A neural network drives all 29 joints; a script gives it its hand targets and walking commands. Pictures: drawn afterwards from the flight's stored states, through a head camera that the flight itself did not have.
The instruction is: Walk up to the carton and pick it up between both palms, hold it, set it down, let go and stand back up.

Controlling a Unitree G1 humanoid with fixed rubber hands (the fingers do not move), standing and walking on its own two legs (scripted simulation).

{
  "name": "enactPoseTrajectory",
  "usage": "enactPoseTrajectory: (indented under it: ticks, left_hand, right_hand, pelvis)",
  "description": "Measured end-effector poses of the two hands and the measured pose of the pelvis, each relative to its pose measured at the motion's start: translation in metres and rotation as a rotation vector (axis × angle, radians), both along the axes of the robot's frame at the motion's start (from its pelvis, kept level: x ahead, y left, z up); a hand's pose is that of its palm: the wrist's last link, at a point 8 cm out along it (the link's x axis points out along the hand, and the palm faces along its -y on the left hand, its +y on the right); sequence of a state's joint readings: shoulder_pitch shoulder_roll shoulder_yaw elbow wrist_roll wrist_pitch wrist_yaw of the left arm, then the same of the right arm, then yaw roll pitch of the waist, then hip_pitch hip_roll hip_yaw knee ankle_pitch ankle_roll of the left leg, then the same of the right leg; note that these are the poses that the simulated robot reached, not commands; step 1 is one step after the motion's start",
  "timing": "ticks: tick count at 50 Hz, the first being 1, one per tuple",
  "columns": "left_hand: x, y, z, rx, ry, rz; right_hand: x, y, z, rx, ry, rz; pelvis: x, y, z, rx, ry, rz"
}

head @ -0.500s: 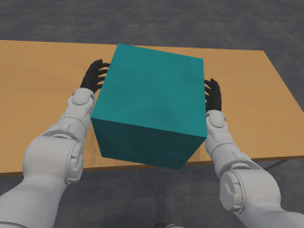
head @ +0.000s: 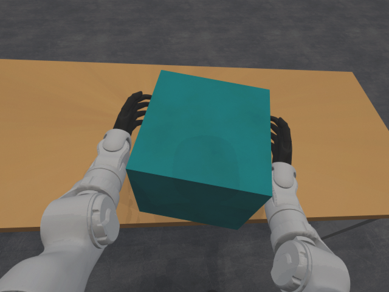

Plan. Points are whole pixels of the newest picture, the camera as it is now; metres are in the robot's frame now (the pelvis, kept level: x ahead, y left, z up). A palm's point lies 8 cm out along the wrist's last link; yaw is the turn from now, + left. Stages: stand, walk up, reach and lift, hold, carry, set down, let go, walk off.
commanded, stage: reach and lift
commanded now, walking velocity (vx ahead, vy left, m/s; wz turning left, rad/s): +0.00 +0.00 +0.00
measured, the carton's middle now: (201, 153) +0.41 -0.04 -0.01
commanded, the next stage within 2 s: none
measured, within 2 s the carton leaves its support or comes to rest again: leaves its support in 0.72 s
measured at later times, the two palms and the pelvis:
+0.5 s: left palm (117, 133) +0.43 +0.14 +0.05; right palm (276, 158) +0.36 -0.19 +0.04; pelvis +0.00 -0.01 +0.00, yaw +1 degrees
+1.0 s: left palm (116, 124) +0.41 +0.13 +0.11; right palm (292, 151) +0.35 -0.20 +0.09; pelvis -0.01 +0.00 +0.01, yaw +0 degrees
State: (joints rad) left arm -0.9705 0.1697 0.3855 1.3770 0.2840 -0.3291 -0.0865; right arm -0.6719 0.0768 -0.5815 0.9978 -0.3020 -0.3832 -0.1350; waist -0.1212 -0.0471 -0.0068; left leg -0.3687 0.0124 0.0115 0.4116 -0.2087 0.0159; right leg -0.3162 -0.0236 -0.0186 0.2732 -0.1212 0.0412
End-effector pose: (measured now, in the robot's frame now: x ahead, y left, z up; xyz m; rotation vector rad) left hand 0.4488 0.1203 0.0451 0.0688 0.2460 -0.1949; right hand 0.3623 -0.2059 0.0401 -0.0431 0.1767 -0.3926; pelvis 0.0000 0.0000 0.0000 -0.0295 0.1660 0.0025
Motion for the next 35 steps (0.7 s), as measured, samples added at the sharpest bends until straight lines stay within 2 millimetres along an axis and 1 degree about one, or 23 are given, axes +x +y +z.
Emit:
enactPoseTrajectory:
  ticks: [16,29,35]
  left_hand:
    - [-0.007,0.005,0.005,0.043,-0.033,0.005]
    - [-0.027,0.019,0.006,0.067,-0.030,0.047]
    - [-0.036,0.020,0.011,0.068,-0.026,0.058]
  right_hand:
    - [-0.001,0.004,0.002,-0.012,-0.023,0.027]
    - [-0.009,0.015,0.001,0.002,-0.016,0.065]
    - [-0.016,0.016,0.001,0.006,-0.004,0.073]
  pelvis:
    - [0.005,-0.007,0.003,0.001,-0.018,0.012]
    - [-0.001,-0.006,0.004,0.004,-0.032,0.016]
    - [-0.006,-0.005,0.005,0.005,-0.040,0.021]
